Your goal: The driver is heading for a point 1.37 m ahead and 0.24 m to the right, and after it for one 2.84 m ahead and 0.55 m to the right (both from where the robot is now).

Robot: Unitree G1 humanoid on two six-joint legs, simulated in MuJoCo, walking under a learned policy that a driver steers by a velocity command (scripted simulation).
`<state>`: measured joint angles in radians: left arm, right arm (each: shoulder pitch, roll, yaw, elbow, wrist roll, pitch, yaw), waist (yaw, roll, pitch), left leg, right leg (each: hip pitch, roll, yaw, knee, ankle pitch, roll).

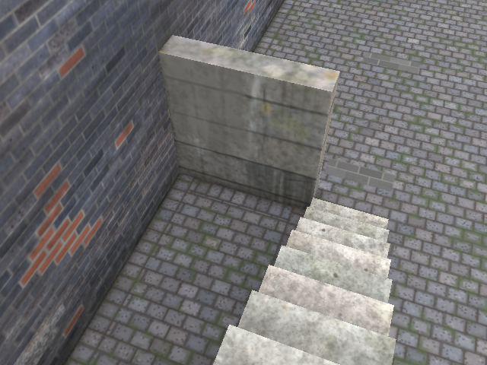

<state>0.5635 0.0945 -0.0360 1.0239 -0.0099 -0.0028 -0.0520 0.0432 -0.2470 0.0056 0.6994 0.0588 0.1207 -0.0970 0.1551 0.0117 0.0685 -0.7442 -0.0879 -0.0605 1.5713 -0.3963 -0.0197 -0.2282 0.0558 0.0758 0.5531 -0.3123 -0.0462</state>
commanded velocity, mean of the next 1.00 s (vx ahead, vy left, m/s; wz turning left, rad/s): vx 0.00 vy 0.00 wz -0.34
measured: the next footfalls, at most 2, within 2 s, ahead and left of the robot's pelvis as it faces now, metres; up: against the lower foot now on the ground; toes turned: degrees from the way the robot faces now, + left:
left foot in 0.12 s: +0.10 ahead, +0.12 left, +0.00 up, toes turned -8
right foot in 0.48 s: +0.02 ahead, -0.14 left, +0.00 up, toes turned -18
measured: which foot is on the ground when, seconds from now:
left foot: up 0.00-0.10, down 0.12-0.48, up 0.50-0.82, down 0.84-1.00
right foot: down 0.00-0.14, up 0.16-0.46, down 0.48-1.00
